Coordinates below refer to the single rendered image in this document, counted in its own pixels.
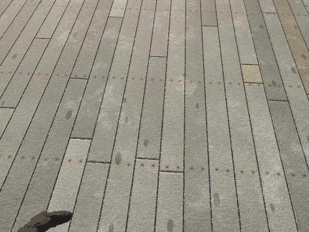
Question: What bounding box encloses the left robot hand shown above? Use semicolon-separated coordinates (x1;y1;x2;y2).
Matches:
16;211;72;232

